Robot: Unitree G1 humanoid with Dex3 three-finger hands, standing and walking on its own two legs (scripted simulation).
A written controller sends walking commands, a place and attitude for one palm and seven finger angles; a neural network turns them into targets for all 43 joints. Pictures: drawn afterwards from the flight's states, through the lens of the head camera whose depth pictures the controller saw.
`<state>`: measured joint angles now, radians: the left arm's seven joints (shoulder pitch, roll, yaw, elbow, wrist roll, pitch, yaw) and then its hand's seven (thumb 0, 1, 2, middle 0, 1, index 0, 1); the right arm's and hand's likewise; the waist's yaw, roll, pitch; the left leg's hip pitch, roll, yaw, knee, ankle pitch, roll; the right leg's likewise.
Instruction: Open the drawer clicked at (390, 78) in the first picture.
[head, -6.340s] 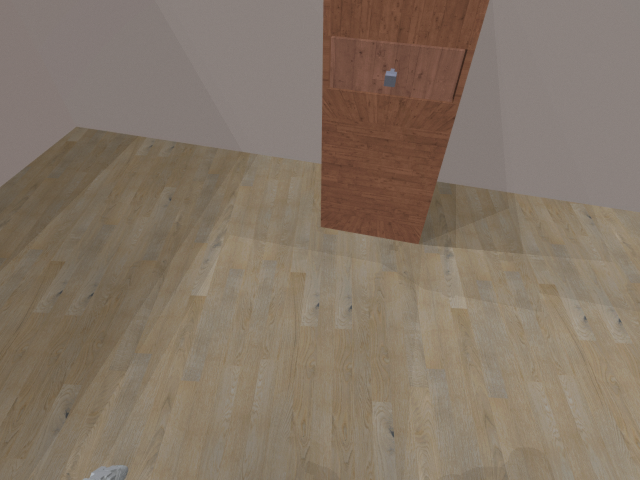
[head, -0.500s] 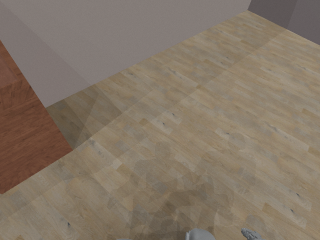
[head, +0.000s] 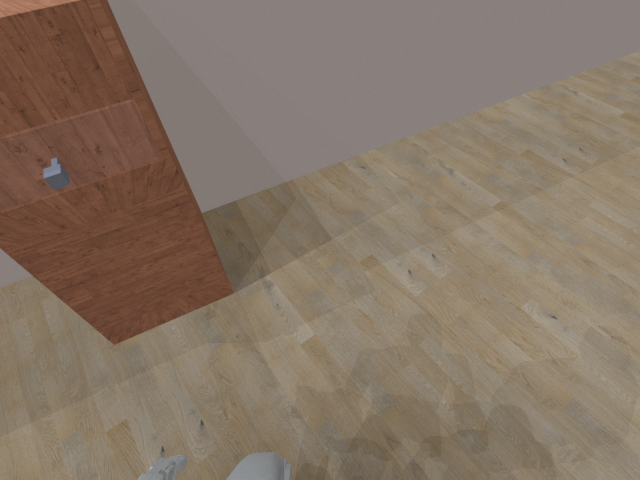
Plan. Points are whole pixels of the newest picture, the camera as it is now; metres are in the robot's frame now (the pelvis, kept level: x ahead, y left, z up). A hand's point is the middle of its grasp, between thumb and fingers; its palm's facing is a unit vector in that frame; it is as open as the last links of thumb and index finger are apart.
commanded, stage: turn to face it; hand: left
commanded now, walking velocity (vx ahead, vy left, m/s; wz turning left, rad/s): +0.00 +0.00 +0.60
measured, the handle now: (56, 171) +0.68 +0.57 -0.04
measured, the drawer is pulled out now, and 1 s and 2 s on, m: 0.00 0.00 0.00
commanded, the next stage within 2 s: take the last steps up to it in 0.74 s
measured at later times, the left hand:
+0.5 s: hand out of the picture +0.02 +0.29 -0.17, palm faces +0.32 -0.92 -0.25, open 7.4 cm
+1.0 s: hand out of the picture -0.02 +0.19 -0.15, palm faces +0.48 -0.84 -0.25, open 7.3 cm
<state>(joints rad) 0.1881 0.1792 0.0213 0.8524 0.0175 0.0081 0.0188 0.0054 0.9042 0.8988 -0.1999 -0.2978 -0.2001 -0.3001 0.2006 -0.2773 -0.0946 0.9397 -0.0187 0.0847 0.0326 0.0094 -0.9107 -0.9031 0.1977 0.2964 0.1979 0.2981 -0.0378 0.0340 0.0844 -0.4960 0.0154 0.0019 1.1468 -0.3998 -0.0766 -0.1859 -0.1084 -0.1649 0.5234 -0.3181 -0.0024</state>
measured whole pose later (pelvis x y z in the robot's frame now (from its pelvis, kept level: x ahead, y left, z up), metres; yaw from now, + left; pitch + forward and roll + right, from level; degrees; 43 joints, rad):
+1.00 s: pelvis +0.02 +0.01 +0.00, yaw +26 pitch -2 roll +1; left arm 0.28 0.15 0.03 0.96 0.02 -0.02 0.02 0.00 0.92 0.90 -0.20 -0.30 -0.20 -0.30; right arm 0.26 -0.24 -0.08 1.03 -0.03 0.07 0.02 0.01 -0.91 -0.90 0.20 0.30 0.20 0.30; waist 0.00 0.04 0.03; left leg -0.43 0.04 -0.02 1.07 -0.33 -0.05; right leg -0.16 -0.06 -0.15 0.45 -0.26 -0.03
